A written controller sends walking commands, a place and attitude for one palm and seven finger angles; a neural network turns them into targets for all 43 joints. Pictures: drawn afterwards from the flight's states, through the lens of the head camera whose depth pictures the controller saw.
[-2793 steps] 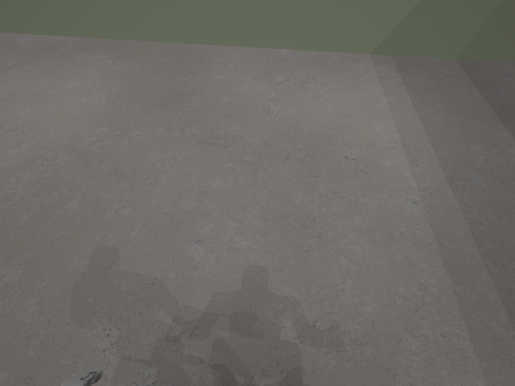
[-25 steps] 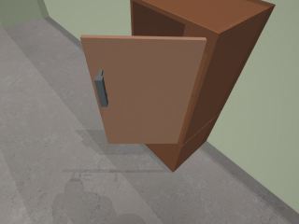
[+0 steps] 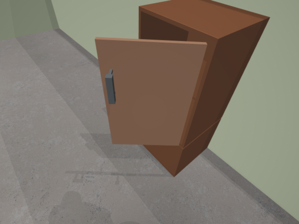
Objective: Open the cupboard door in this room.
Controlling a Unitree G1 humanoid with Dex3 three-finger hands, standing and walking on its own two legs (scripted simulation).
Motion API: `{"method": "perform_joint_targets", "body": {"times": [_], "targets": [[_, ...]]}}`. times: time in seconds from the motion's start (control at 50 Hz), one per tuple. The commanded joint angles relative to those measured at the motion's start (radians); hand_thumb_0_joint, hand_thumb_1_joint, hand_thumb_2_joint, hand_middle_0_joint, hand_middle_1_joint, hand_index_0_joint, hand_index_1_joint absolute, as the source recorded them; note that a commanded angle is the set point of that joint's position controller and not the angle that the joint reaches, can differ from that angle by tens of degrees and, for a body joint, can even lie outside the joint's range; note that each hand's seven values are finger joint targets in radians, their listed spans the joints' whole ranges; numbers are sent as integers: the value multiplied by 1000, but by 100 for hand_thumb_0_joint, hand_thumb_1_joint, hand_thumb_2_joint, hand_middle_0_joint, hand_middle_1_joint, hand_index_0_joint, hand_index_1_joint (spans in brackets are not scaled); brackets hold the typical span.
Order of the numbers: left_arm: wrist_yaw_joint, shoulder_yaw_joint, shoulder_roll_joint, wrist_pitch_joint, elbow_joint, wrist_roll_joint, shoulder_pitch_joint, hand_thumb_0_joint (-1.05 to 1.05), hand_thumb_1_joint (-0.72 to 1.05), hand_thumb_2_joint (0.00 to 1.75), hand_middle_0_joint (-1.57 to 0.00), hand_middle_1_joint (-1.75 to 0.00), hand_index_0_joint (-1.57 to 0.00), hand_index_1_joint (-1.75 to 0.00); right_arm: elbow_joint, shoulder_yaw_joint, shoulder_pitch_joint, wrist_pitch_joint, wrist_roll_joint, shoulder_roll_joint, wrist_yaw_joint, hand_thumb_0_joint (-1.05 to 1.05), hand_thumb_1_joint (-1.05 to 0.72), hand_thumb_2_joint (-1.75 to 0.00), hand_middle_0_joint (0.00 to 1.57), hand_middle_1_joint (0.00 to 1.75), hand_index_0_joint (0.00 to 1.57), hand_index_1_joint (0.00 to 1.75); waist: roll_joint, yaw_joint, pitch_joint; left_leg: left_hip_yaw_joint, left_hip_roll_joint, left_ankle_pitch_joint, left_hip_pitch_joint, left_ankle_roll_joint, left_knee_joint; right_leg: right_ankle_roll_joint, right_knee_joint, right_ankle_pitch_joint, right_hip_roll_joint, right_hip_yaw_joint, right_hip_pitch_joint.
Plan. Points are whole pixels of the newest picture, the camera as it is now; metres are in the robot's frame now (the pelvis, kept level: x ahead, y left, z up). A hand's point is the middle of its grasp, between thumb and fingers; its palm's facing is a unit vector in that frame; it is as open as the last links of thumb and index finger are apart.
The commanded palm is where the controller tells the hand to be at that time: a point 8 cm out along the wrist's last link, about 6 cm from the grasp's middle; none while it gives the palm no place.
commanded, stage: look again from close up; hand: left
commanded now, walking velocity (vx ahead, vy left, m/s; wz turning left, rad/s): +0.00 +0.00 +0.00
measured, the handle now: (111, 86) +0.58 +0.18 +0.05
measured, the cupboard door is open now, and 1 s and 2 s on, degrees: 49 49 49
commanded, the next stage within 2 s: shuffle to correct the standing spot in 0.08 s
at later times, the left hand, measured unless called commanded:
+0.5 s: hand out of the picture -0.04 +0.14 -0.18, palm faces +0.06 -0.99 -0.11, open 7.4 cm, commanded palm none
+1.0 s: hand out of the picture +0.04 +0.17 -0.18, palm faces +0.03 -0.98 -0.20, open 7.3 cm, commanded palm none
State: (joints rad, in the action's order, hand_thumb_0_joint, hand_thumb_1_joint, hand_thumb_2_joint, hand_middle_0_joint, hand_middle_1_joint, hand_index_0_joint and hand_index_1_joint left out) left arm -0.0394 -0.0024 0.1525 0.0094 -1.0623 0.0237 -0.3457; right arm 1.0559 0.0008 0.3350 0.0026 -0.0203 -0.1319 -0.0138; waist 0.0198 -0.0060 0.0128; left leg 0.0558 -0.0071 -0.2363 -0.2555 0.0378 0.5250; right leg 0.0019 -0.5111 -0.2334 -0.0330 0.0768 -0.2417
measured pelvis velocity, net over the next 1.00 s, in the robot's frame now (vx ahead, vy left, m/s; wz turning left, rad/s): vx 0.02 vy -0.01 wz -0.01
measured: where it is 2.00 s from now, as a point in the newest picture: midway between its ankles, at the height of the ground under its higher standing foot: outside the picture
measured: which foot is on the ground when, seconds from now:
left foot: down 0.00-1.00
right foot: down 0.00-1.00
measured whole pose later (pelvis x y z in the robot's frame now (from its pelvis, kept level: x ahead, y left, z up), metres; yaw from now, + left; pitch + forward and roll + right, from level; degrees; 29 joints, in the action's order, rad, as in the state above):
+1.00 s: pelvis +0.02 -0.01 +0.00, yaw -1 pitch -1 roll -1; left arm -0.05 0.01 0.17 0.00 -1.03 0.02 -0.29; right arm 1.04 0.02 0.21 0.00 0.00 -0.16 -0.03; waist 0.02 0.01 -0.06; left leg 0.06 0.02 -0.28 -0.25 0.02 0.55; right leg 0.01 -0.52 -0.27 0.00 0.06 -0.23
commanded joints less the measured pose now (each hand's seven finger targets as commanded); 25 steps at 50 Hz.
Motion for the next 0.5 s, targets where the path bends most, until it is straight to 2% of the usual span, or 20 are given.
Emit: {"method": "perform_joint_targets", "body": {"times": [0.0,0.16,0.22,0.26,0.32,0.38,0.42,0.48], "targets": [[0,15,68,7,48,-1,-83,0,90,90,-20,-30,-20,-30,-53,20,34,16,-1,-108,-7,0,-90,-90,20,30,20,30,-25,10,-130,-155,90,-239,-158,6,-205,37,133,-180,-62,-111,-22],[2,12,67,11,44,-2,-94,0,90,90,-20,-30,-20,-30,-36,16,39,19,4,-109,-7,0,-90,-90,20,30,20,30,-28,10,-117,-161,97,-212,-139,4,-217,32,141,-129,-66,-109,-11],[6,16,58,5,32,4,-114,0,90,90,-20,-30,-20,-30,-22,23,50,13,-1,-114,-8,0,-90,-90,20,30,20,30,-25,8,-101,-175,115,-343,-134,15,-237,29,116,-236,-44,-78,-18],[10,19,48,1,33,8,-127,0,90,90,-20,-30,-20,-30,-25,28,39,9,-4,-121,-10,0,-90,-90,20,30,20,30,-31,12,-125,-189,125,-390,-168,26,-242,32,94,-251,-31,-74,-25],[18,24,39,2,29,8,-142,0,90,90,-20,-30,-20,-30,-22,35,39,12,-4,-123,-14,0,-90,-90,20,30,20,30,-42,12,-119,-200,142,-382,-157,39,-240,40,69,-214,-19,-63,-23],[25,28,25,-1,36,11,-149,0,90,90,-20,-30,-20,-30,-26,43,35,16,-5,-134,-19,0,-90,-90,20,30,20,30,-85,12,-142,-221,165,-420,-170,51,-257,44,37,-196,-4,-52,-42],[29,32,25,-2,38,13,-155,0,90,90,-20,-30,-20,-30,-28,48,36,17,-5,-134,-21,0,-90,-90,20,30,20,30,-92,12,-147,-233,174,-417,-169,60,-257,47,29,-180,0,-49,-42],[32,37,26,2,41,12,-172,0,90,90,-20,-30,-20,-30,-35,51,29,23,-4,-127,-23,0,-90,-90,20,30,20,30,-67,18,-141,-201,163,-365,-170,56,-208,56,56,-173,-18,-78,-34]]}}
